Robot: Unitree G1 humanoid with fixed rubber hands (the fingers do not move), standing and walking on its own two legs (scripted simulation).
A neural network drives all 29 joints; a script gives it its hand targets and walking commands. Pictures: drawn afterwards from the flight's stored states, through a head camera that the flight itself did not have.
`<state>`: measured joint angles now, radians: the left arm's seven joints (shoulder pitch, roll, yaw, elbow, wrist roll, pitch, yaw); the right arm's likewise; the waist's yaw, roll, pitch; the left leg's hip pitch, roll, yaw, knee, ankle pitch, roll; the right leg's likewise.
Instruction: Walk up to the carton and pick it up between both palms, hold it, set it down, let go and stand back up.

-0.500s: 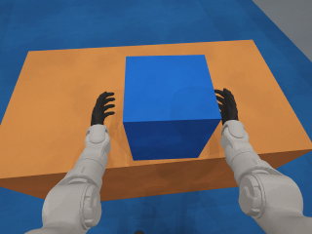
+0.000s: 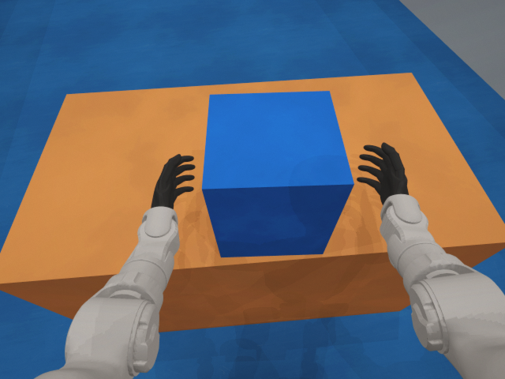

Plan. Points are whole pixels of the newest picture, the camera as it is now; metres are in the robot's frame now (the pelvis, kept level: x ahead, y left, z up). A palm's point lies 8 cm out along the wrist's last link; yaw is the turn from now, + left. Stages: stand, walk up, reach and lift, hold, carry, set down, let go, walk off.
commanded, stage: set down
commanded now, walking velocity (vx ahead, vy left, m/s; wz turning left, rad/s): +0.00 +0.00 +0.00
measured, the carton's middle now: (270, 180) +0.47 +0.01 -0.01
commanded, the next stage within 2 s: none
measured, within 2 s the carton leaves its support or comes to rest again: neither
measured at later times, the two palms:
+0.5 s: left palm (152, 242) +0.32 +0.20 +0.02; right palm (403, 238) +0.35 -0.20 +0.01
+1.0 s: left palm (141, 295) +0.25 +0.20 +0.00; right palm (419, 288) +0.27 -0.21 +0.00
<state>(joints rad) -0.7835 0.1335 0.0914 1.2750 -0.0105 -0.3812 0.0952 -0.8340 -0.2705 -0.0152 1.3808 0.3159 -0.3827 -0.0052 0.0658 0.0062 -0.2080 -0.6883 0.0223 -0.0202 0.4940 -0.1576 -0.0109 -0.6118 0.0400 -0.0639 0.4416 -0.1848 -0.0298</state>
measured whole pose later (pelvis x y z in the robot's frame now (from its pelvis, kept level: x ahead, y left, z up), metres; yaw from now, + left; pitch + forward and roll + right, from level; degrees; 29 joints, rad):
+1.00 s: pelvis -0.03 -0.01 +0.01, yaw +0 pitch +8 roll -1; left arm -0.16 0.14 0.02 0.63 -0.01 -0.30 0.10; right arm -0.22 -0.23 0.03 0.84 0.32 -0.37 0.04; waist 0.06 -0.04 -0.08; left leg -0.48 0.02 -0.02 0.46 -0.13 -0.02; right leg -0.42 0.04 -0.06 0.45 -0.18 -0.03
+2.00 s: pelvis -0.01 -0.02 +0.01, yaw +1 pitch +2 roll +0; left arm 0.09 0.20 -0.01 0.48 -0.02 -0.13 0.07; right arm 0.11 -0.14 0.03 0.66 0.19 -0.30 0.02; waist 0.05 -0.06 -0.02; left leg -0.30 0.02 -0.02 0.41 -0.14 -0.03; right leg -0.26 0.04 -0.06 0.44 -0.22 -0.03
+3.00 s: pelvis -0.01 -0.02 +0.01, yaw +1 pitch +2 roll +0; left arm 0.10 0.22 -0.01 0.46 -0.02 0.11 0.04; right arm 0.11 -0.14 0.03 0.73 0.06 -0.21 0.00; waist 0.05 -0.06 0.03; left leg -0.29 0.02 -0.02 0.41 -0.15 -0.03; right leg -0.26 0.04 -0.06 0.44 -0.22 -0.03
